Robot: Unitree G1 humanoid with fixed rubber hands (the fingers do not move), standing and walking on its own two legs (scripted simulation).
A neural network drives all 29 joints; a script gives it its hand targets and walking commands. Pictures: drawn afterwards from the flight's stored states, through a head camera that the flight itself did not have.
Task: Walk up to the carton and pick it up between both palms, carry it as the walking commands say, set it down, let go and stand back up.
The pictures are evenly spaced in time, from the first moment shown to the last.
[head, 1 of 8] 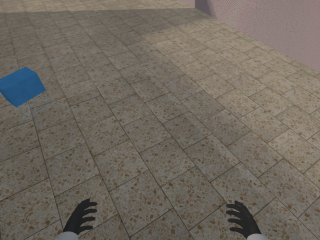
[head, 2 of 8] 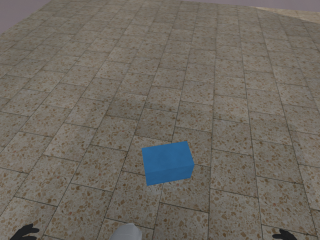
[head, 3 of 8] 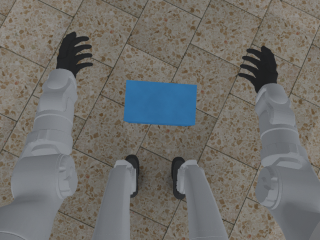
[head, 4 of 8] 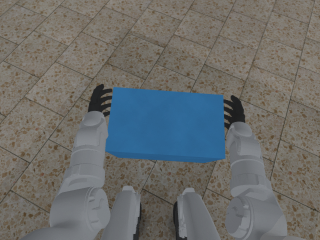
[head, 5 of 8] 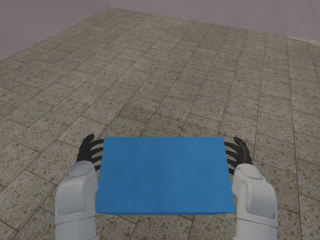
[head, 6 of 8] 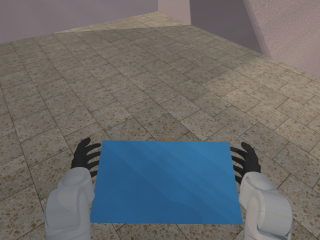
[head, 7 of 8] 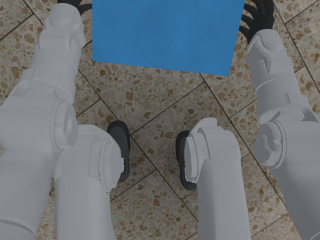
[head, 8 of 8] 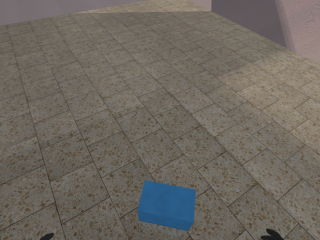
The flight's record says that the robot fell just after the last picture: no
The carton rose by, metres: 0.69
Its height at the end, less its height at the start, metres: +0.00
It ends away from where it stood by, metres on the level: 0.42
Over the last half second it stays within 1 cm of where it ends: yes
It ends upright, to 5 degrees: yes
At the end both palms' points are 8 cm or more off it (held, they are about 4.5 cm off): yes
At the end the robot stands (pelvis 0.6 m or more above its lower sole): yes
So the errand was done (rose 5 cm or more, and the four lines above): yes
